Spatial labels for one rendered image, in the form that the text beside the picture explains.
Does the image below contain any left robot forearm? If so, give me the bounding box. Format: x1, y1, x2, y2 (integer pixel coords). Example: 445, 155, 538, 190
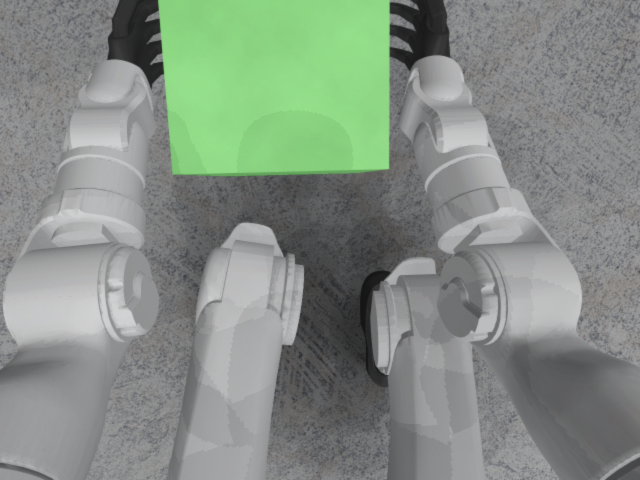
3, 59, 156, 340

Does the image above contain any right robot thigh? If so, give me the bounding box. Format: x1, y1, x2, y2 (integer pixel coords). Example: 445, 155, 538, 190
370, 274, 485, 480

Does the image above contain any carton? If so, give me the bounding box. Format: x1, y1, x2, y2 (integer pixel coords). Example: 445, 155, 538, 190
158, 0, 390, 177

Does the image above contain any robot right hand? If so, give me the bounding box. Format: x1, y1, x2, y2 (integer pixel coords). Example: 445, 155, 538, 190
389, 0, 450, 71

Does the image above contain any robot left hand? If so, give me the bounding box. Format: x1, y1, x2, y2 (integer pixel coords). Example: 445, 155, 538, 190
107, 0, 164, 89

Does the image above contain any robot right upper arm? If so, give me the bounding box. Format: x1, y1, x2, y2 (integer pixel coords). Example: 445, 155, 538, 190
437, 241, 640, 480

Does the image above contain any robot left upper arm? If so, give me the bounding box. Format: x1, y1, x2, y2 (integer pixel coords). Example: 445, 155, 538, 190
0, 242, 159, 480

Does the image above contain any robot right foot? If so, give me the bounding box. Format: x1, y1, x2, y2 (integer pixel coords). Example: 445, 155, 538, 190
360, 271, 391, 387

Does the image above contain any right robot forearm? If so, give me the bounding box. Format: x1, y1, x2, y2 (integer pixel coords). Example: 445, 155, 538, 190
399, 55, 582, 305

